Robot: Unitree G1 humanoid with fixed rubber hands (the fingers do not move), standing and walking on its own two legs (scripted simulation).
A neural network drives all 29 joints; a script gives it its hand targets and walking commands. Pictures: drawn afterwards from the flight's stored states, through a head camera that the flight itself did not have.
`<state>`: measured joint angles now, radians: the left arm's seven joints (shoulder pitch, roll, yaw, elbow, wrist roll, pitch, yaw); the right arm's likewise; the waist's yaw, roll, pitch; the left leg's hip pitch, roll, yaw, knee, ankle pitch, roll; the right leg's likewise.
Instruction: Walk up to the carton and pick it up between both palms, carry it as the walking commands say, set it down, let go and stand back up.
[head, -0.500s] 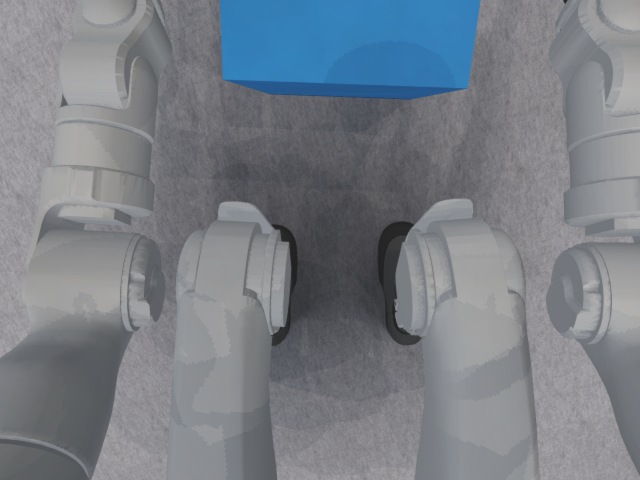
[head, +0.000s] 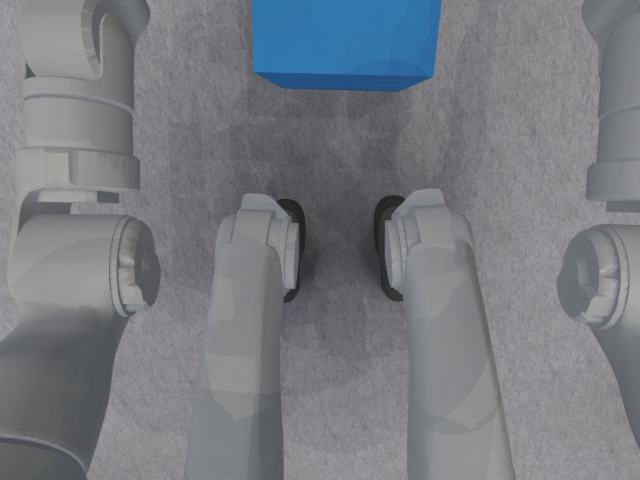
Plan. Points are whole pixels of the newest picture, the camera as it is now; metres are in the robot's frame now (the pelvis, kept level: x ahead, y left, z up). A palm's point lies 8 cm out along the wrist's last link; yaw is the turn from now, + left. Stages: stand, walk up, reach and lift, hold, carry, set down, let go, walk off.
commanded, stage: set down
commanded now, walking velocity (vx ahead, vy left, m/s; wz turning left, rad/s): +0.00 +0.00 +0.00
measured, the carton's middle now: (345, 0) +0.57 -0.01 -0.37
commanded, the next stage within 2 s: let go in 0.58 s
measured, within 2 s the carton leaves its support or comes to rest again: neither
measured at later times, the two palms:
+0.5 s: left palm out of the picture +0.57 +0.17 +0.03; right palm out of the picture +0.54 -0.23 +0.02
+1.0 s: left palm out of the picture +0.43 +0.20 +0.08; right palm out of the picture +0.42 -0.23 +0.08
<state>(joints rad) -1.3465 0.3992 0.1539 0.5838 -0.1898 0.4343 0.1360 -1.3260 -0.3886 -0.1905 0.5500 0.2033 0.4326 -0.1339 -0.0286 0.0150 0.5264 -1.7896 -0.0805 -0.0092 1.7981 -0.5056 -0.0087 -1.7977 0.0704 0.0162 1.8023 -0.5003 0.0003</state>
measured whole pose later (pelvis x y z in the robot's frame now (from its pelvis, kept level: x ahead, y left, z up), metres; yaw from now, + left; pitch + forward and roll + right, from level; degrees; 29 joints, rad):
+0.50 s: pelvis +0.01 +0.00 +0.13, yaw +0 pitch +25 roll +1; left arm -1.29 0.41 0.18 0.60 -0.15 0.44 0.08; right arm -1.26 -0.38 -0.20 0.54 0.18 0.45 -0.11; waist -0.04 0.00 0.52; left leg -1.36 -0.07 -0.03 1.28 -0.36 -0.01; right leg -1.37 0.07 0.05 1.29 -0.36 0.00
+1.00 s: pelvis +0.04 +0.00 +0.20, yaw +0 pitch +15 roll +1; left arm -0.56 0.28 0.12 0.22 -0.04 0.38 0.08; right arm -0.57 -0.30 -0.12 0.22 0.06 0.37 -0.03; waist -0.03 0.01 0.52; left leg -0.95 -0.07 -0.05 1.01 -0.34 0.00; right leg -0.95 0.05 0.04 1.03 -0.34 -0.01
